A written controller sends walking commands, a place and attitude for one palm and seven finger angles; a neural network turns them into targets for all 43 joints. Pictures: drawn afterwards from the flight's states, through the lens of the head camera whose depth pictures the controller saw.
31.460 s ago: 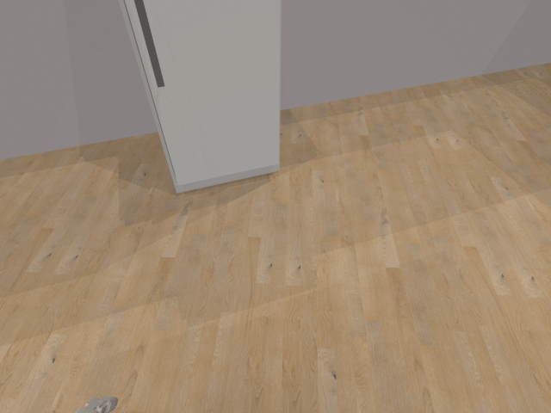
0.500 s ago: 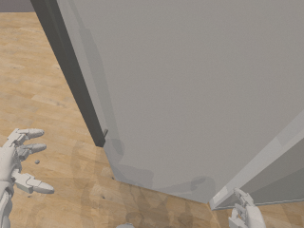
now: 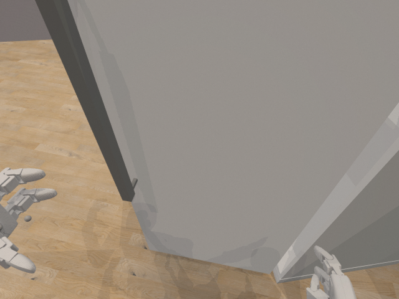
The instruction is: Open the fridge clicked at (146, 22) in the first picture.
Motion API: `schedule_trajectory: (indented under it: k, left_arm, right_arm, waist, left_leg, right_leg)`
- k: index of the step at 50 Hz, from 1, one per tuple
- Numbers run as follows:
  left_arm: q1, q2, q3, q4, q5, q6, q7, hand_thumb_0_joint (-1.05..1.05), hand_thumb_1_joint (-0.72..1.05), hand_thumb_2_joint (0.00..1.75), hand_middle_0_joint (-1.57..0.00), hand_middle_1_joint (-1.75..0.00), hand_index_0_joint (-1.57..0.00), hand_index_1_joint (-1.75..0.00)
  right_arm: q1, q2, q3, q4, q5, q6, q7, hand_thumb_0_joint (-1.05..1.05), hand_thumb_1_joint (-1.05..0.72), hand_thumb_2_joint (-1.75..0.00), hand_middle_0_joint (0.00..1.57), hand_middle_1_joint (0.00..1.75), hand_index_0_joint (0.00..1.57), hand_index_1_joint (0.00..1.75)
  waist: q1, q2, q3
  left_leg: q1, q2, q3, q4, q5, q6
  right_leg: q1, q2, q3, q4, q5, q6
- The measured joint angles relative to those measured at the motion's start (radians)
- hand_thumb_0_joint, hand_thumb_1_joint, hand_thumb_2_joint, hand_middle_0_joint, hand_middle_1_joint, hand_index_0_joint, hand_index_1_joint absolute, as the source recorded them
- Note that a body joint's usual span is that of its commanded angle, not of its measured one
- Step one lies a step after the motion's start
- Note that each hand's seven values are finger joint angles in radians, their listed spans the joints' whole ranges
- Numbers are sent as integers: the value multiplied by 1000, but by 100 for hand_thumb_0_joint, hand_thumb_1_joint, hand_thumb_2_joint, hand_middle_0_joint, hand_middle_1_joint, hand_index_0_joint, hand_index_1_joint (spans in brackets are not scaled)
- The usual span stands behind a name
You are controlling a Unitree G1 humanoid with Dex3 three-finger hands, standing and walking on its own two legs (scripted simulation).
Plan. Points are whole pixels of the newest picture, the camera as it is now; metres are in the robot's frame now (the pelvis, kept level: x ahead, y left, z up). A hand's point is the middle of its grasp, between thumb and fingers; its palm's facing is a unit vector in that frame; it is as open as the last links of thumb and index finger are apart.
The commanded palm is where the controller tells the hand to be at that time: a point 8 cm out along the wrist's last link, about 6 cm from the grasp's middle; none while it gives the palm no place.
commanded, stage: draw the hand back to the body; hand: left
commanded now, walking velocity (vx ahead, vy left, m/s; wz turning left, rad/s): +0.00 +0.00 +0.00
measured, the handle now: (108, 123) +0.40 +0.22 +0.15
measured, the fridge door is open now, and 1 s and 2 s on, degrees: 71 71 71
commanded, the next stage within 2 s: step back with the hand held close in 1.20 s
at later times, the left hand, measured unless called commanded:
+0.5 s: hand out of the picture +0.20 +0.31 +0.16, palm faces +0.54 -0.76 -0.35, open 12.0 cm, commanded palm +0.15 +0.33 +0.17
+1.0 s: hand (22, 196) +0.21 +0.26 +0.20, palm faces +0.51 -0.77 -0.38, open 7.7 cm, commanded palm +0.16 +0.29 +0.21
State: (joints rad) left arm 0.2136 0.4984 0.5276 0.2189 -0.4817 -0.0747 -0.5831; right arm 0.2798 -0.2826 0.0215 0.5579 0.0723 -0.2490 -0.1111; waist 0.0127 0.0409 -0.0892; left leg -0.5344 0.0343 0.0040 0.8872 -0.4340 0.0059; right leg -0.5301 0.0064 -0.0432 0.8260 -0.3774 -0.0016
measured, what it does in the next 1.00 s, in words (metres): stands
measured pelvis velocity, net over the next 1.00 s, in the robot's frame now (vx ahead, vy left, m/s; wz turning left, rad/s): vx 0.02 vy -0.02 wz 0.00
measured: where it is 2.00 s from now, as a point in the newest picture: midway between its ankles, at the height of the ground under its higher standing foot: outside the picture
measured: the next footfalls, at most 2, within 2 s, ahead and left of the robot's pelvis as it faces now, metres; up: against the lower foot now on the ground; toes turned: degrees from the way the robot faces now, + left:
none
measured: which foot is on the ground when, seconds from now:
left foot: down 0.00-1.00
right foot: down 0.00-1.00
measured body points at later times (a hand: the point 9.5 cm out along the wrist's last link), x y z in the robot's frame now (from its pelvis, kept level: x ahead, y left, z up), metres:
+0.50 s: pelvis +0.00 +0.02 +0.03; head -0.01 +0.00 +0.48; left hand +0.17 +0.35 +0.18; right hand +0.20 -0.19 -0.05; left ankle +0.01 +0.11 -0.70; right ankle +0.03 -0.12 -0.70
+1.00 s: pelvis +0.02 -0.02 +0.04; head +0.00 -0.04 +0.49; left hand +0.17 +0.30 +0.22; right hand +0.22 -0.25 -0.04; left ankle +0.01 +0.11 -0.70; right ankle +0.03 -0.12 -0.70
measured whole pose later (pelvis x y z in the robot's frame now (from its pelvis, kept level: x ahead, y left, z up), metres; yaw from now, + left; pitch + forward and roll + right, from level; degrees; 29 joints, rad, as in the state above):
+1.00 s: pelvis +0.02 -0.02 +0.04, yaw +0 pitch -5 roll +0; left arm 0.45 0.34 0.35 -0.35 -0.08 -0.06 0.14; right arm 0.17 -0.24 -0.01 0.70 -0.01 -0.15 -0.10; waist 0.08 0.07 0.03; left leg -0.08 0.04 0.02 0.44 -0.27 -0.02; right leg -0.10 0.02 -0.03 0.42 -0.24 -0.02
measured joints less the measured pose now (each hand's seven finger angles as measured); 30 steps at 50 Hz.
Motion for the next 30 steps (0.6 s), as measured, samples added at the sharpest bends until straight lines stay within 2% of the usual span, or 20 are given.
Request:
schedule_trajectory:
  k: [3,7,8,9,11,13,16,18,21,26,30]
  left_arm:
    - [52,-37,-11,-82,1,-7,47,-1,-54,20,-25,-115,-25,-115]
    - [63,-91,-63,-170,26,-22,96,-1,-51,21,-25,-113,-25,-114]
    - [55,-94,-84,-190,78,-17,151,-1,-50,22,-25,-112,-25,-113]
    - [45,-96,-108,-210,134,-6,237,-1,-48,23,-25,-111,-25,-112]
    - [37,-110,-141,-250,216,17,407,-1,-44,25,-25,-108,-25,-109]
    - [56,-129,-161,-307,280,36,538,-1,-39,28,-25,-105,-25,-106]
    - [126,-144,-190,-417,341,43,659,-1,-29,32,-25,-100,-24,-101]
    - [164,-144,-206,-470,365,37,701,-1,-23,35,-25,-96,-24,-97]
    - [178,-137,-209,-489,384,28,732,-1,-13,40,-24,-90,-24,-91]
    - [143,-146,-191,-443,401,42,750,0,5,49,-24,-80,-23,-80]
    - [155,-166,-200,-461,408,56,753,0,19,56,-23,-71,-23,-72]
  right_arm:
    - [21,-7,-6,-6,2,-14,0,1,-90,-90,20,30,20,30]
    - [18,-6,3,19,2,-31,-16,1,-90,-90,20,30,20,30]
    - [13,-1,5,29,-11,-30,-21,1,-90,-90,20,30,20,30]
    - [2,5,8,42,-24,-26,-26,1,-90,-90,20,30,20,30]
    - [-25,19,18,60,-44,-18,-32,1,-90,-90,20,30,20,30]
    - [-48,35,25,68,-58,-14,-32,1,-90,-90,20,30,20,30]
    - [-64,57,31,75,-71,-13,-23,1,-90,-90,20,30,20,30]
    - [-68,69,32,84,-76,-6,-16,1,-90,-90,20,30,20,30]
    - [-77,81,32,102,-77,20,-9,1,-90,-90,21,30,20,30]
    - [-95,85,27,125,-75,64,-4,1,-90,-90,21,30,20,30]
    - [-95,75,17,135,-80,72,2,1,-90,-90,21,30,20,30]
  waist:
    - [20,1,7]
    - [43,-4,29]
    - [51,-8,37]
    - [55,-12,46]
    - [50,-19,63]
    - [45,-21,74]
    - [45,-14,74]
    - [51,-8,71]
    - [63,-1,73]
    - [75,6,99]
    - [76,8,108]
  left_leg:
    - [13,-4,-4,-6,6,6]
    - [36,-12,-18,-15,16,13]
    - [47,-13,-19,-22,21,14]
    - [60,-16,-21,-35,28,14]
    - [88,-24,-23,-67,46,14]
    - [116,-28,-18,-102,64,17]
    - [164,-33,-6,-158,84,21]
    - [200,-38,3,-195,95,23]
    - [252,-43,11,-245,109,25]
    - [323,-44,15,-311,130,21]
    - [370,-40,18,-361,143,15]
  right_leg:
    - [20,-3,-4,-17,10,6]
    - [58,-10,-18,-43,23,12]
    - [71,-11,-19,-52,28,12]
    - [86,-13,-20,-65,34,13]
    - [115,-19,-22,-95,49,12]
    - [141,-23,-18,-127,65,11]
    - [182,-27,-5,-176,86,15]
    - [211,-31,3,-204,94,18]
    - [256,-35,10,-241,103,22]
    - [318,-35,15,-292,117,21]
    - [358,-30,17,-332,127,18]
